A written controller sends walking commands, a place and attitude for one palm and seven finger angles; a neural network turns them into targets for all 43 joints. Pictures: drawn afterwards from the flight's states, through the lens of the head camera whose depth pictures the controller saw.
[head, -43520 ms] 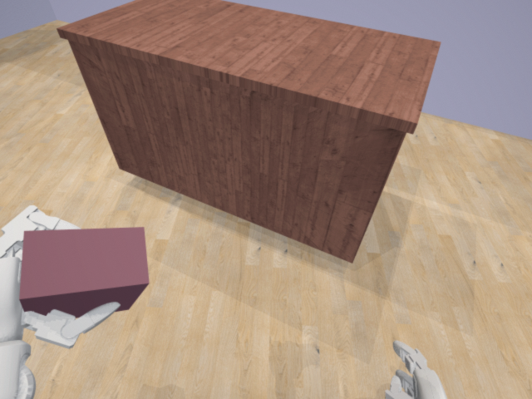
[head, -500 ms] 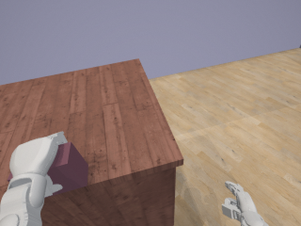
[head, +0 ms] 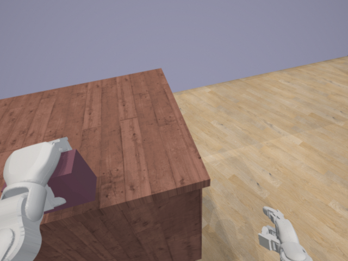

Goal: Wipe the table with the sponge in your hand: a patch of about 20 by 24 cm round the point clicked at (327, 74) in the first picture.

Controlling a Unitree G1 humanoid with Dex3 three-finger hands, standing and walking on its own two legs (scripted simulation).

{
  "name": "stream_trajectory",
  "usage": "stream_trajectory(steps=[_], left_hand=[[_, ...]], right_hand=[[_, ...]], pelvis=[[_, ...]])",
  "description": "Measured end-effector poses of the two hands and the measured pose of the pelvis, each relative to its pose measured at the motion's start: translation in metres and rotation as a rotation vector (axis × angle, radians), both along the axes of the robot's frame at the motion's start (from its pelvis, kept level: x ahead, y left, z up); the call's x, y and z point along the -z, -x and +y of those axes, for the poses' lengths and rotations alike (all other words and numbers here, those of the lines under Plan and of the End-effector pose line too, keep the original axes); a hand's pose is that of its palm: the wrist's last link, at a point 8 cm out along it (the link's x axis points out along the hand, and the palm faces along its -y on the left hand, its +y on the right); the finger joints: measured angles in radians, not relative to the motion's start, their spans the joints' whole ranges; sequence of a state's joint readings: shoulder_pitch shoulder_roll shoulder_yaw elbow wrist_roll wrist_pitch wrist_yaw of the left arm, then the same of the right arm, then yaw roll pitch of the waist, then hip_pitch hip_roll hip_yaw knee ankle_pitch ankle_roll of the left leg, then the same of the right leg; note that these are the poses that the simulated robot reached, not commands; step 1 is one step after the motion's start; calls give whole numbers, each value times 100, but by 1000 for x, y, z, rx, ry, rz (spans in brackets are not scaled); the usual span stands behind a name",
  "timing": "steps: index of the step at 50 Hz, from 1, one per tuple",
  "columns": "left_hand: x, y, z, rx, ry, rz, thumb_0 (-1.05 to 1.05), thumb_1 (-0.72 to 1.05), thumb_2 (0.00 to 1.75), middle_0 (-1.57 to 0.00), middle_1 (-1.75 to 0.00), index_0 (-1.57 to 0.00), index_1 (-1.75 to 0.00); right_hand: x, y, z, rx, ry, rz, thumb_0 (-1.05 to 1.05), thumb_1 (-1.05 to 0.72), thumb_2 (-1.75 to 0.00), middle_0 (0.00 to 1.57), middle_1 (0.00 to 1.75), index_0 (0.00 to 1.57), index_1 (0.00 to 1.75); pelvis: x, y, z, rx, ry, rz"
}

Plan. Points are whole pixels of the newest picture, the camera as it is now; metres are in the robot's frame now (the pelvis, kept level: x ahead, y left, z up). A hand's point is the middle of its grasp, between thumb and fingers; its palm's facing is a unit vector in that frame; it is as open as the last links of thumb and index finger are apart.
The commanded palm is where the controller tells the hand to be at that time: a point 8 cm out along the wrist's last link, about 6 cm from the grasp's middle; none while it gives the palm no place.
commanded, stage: lift the sponge slowly off the table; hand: left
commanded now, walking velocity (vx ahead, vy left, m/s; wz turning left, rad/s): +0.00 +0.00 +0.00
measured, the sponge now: (59, 187) +0.21 +0.30 +0.10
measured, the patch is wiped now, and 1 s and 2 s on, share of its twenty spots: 1.00 1.00 1.00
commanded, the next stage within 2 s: bring the sponge back beside the body in 0.94 s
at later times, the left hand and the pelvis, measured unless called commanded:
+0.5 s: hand (55, 160) +0.23 +0.27 +0.17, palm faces +0.17 -0.09 -0.98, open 10.4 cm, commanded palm +0.19 +0.29 +0.24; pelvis -0.01 +0.01 +0.00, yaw +0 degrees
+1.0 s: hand (51, 146) +0.24 +0.28 +0.19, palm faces +0.18 -0.08 -0.98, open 10.4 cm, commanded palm +0.19 +0.30 +0.26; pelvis +0.00 +0.00 +0.00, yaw +0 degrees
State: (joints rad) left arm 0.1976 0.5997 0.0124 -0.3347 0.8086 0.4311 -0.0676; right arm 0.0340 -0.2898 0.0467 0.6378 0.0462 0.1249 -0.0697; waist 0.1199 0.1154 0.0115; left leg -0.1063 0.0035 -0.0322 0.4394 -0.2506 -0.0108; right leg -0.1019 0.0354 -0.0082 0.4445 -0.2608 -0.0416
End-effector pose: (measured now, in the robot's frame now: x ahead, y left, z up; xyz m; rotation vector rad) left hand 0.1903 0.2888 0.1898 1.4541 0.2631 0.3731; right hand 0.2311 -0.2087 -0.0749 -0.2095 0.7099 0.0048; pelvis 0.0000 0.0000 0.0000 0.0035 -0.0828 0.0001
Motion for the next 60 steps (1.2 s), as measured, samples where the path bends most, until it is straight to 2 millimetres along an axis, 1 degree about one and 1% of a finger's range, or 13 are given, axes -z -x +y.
stream_trajectory(steps=[6,11,18,26,37,46,51,60], left_hand=[[-7,0,-5,23,1,-22,-1,-53,104,-69,-131,-72,-130],[-13,-5,-7,26,-7,-36,-1,-53,104,-69,-131,-72,-130],[-24,-11,-10,28,0,-63,-1,-53,104,-69,-131,-72,-130],[-35,-10,-17,46,10,-93,-1,-53,104,-69,-131,-72,-130],[-45,-21,-9,9,1,-100,-1,-53,104,-69,-131,-72,-130],[-54,-27,-8,16,-8,-98,-1,-53,104,-69,-131,-72,-130],[-54,-25,-10,28,-2,-94,-1,-53,104,-69,-131,-72,-130],[-52,-14,-8,24,3,-97,-1,-53,104,-69,-131,-72,-130]], right_hand=[[0,3,3,-4,0,-4,1,-90,-90,20,30,20,30],[0,3,9,-14,-10,-4,1,-90,-90,20,30,20,30],[-3,0,17,-28,-35,-20,1,-90,-90,20,30,20,30],[-5,-5,22,-43,-46,-29,1,-90,-90,20,30,20,30],[-5,-7,18,-46,-33,-20,1,-90,-90,20,30,20,30],[-2,-8,12,-33,-25,-12,1,-90,-90,20,30,20,30],[-1,-8,11,-30,-30,-9,1,-90,-90,20,30,20,30],[0,-10,15,-42,-32,-7,1,-90,-90,20,30,20,30]], pelvis=[[0,3,2,-2,-1,-3],[-1,6,3,-1,-2,-5],[-1,7,4,2,-4,-2],[-1,7,5,7,-5,0],[-1,6,2,4,-6,5],[-1,3,2,5,-6,16],[0,1,3,8,-7,23],[0,1,4,3,-6,19]])
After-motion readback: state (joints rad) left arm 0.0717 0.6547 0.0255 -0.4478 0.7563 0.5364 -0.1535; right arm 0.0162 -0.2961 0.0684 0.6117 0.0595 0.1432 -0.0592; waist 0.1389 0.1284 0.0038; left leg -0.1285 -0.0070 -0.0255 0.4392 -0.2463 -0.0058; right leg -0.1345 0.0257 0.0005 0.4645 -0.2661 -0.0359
